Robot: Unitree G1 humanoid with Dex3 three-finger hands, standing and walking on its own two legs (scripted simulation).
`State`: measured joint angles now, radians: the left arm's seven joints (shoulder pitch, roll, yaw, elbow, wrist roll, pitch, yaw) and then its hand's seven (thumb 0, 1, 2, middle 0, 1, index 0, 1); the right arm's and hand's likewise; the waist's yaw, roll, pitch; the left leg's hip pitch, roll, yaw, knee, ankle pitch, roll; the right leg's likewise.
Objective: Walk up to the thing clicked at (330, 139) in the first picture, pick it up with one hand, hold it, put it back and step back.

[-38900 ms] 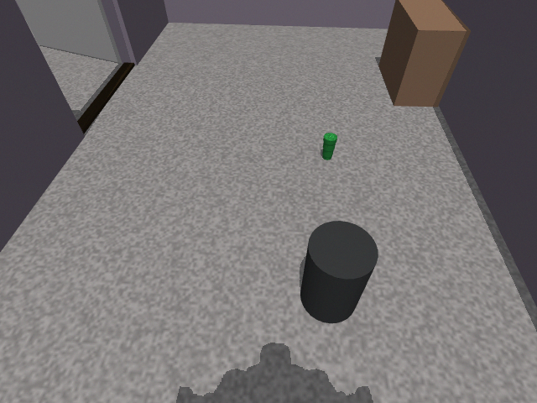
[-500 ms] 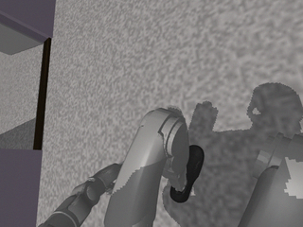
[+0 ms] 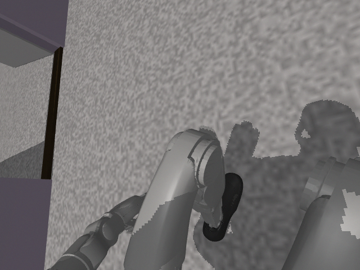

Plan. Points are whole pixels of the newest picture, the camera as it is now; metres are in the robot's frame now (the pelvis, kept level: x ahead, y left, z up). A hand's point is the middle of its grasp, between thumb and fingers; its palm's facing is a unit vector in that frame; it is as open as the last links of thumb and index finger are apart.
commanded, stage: withdraw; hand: right
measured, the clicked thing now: out of the picture +0.44 -0.28 -0.21
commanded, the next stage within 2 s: rise in 0.14 s
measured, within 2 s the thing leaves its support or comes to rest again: rests again in 0.92 s
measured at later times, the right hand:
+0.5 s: hand out of the picture +0.42 -0.40 -0.04, palm faces +0.38 +0.88 -0.28, open 17.4 cm
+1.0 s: hand out of the picture +0.28 -0.33 +0.14, palm faces +0.32 +0.83 -0.46, open 17.5 cm
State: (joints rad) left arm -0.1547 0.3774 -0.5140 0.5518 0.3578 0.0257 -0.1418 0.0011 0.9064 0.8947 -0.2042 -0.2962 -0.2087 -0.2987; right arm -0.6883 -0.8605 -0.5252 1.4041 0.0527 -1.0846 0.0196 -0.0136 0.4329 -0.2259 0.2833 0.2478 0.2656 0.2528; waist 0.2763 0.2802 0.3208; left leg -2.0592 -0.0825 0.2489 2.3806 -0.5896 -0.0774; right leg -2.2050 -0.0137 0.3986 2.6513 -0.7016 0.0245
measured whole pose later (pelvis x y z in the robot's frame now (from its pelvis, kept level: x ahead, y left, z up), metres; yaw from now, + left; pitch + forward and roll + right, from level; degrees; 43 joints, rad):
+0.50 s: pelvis +0.01 +0.01 +0.04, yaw -5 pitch +24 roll +13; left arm 0.04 0.29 -0.23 0.58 0.13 0.13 -0.10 0.00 0.94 0.91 -0.20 -0.30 -0.21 -0.30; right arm -0.71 -0.83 -0.51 1.11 -0.10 -0.52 0.11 -0.02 0.54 -0.05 0.09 0.07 0.08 0.06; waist 0.19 0.09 0.04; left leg -2.12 -0.03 0.14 2.30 -0.62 -0.04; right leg -2.24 -0.03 0.24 2.47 -0.67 0.00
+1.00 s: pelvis +0.04 +0.02 +0.24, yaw -14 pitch +30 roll +3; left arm 0.09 0.25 -0.01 0.52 -0.04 0.11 0.06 0.01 0.90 0.90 -0.20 -0.30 -0.21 -0.30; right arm -0.12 -0.44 -0.24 0.47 -0.05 0.01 -0.07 -0.01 0.55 -0.05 0.07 0.05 0.06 0.05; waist 0.05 0.00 -0.16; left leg -1.64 0.01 0.06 1.74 -0.63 0.00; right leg -1.68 -0.05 0.08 1.78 -0.63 0.03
